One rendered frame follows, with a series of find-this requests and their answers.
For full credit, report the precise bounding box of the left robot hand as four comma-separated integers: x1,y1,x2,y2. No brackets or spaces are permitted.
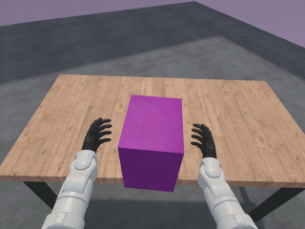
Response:
81,117,112,153

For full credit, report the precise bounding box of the robot left forearm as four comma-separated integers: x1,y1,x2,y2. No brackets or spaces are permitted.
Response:
41,150,98,229

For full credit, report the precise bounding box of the robot right forearm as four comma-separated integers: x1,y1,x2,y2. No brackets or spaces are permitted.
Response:
197,157,258,229

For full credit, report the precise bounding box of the table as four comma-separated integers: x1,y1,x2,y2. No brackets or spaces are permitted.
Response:
0,74,305,223

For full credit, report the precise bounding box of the carton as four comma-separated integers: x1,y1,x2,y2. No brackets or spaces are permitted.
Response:
117,94,184,192

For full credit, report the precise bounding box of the right robot hand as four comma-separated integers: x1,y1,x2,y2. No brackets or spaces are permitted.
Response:
191,123,217,158

